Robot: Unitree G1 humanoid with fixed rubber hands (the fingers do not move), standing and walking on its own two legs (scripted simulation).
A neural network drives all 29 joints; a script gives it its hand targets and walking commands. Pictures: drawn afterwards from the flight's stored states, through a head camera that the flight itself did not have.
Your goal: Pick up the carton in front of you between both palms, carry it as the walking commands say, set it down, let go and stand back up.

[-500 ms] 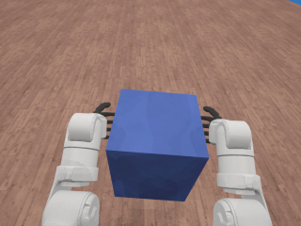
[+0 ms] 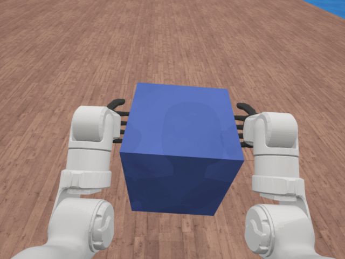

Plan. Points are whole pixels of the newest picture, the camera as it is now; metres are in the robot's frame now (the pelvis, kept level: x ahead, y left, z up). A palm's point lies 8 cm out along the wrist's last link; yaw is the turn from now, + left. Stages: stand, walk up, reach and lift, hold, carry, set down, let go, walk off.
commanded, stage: carry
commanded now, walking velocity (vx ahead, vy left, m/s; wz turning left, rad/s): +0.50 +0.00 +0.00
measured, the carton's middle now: (177, 152) +0.37 +0.00 +0.09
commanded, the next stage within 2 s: none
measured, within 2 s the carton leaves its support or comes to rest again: neither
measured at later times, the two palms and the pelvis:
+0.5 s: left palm (171, 77) +0.64 +0.03 +0.14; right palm (259, 83) +0.65 -0.26 +0.14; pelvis +0.25 -0.12 +0.02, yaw +0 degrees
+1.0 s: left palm out of the picture +1.01 -0.07 +0.30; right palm (272, 3) +0.99 -0.35 +0.30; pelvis +0.62 -0.18 +0.11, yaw -1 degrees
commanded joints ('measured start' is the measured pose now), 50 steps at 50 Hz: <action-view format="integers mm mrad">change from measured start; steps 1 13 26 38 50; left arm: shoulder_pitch -861 -798 -901 -934 -905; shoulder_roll -1120 -1094 -1168 -1125 -1072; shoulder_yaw -473 -401 -598 -593 -257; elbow -127 -55 -475 -320 47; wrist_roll -454 -376 -452 -520 -332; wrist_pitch -41 -18 -85 -16 -17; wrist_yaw -241 -216 -200 -302 -273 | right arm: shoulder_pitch -746 -892 -905 -653 -922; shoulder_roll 1099 1145 1089 1010 1215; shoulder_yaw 454 519 529 513 385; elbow -67 -222 -442 -164 53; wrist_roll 433 521 413 226 472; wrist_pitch -41 -35 -51 -50 -1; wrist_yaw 239 220 206 176 296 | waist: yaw -65 -210 93 110 -38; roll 296 123 -71 -73 4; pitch -359 -251 -641 -434 -366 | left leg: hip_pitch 504 1136 -463 -301 390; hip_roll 299 434 -31 -107 284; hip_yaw -460 -569 -313 44 -469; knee -185 -71 1208 72 -234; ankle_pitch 254 639 -102 291 284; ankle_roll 183 262 -12 1 210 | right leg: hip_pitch -285 -1410 575 542 -364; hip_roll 22 -47 -185 -37 6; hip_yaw -20 206 685 179 156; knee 226 1200 67 -53 554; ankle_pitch -50 -563 532 1152 -48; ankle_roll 4 -46 -210 -55 23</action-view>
